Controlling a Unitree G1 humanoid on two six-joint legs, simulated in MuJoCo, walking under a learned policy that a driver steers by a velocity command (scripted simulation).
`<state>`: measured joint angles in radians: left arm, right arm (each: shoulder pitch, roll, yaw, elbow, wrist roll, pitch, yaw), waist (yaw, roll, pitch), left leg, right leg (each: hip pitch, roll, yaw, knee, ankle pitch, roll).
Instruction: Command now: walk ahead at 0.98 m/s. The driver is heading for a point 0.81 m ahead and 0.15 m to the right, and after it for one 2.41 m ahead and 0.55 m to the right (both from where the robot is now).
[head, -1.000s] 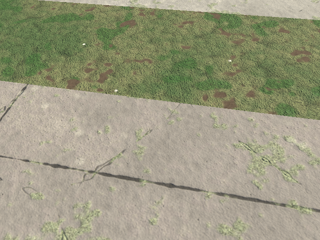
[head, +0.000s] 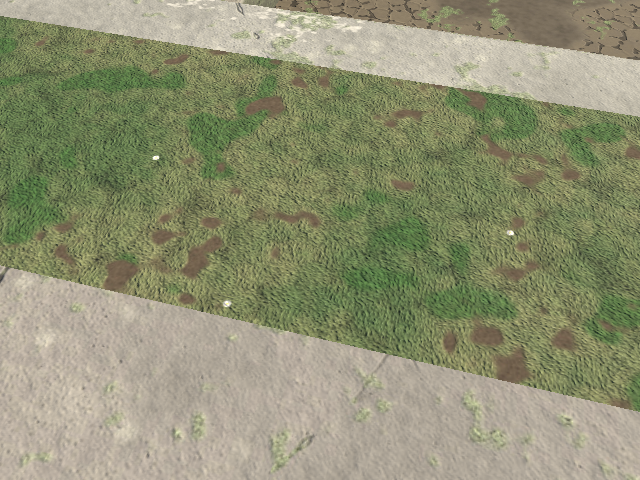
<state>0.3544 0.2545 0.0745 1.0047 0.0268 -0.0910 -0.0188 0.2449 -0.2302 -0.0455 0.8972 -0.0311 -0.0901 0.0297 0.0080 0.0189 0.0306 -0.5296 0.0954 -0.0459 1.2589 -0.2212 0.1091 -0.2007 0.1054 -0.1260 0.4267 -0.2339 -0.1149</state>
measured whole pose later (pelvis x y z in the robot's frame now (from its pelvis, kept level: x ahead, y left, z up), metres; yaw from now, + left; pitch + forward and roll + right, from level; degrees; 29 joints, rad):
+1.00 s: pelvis +0.90 -0.02 +0.00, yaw -28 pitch +2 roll +0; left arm 0.29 0.29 0.07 0.78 -0.03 -0.03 0.00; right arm -0.02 -0.25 -0.03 0.61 -0.02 -0.12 -0.03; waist 0.06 0.00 0.08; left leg -0.68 0.05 -0.20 0.95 -0.28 -0.08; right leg -0.27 0.23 0.12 0.44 -0.17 -0.18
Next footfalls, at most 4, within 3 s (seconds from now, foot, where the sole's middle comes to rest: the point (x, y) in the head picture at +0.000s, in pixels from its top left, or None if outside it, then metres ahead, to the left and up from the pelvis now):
0.30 left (284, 477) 0.50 0.10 -0.77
0.76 right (354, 300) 0.94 -0.05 -0.77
1.14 left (347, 214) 1.23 -0.04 -0.77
1.46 right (402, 283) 1.00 -0.18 -0.77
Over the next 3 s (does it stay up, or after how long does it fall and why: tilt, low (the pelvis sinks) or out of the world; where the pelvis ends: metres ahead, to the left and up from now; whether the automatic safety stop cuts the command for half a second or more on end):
stays up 1.82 -0.12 -0.01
